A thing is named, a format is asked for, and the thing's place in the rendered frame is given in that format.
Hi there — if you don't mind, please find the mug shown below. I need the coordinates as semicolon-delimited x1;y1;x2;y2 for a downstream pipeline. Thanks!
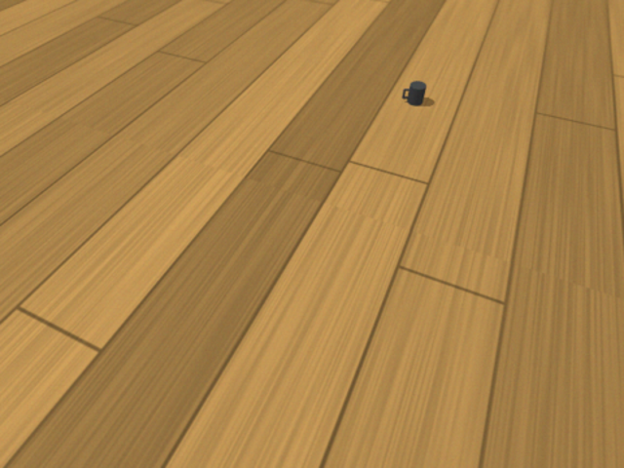
402;81;426;106

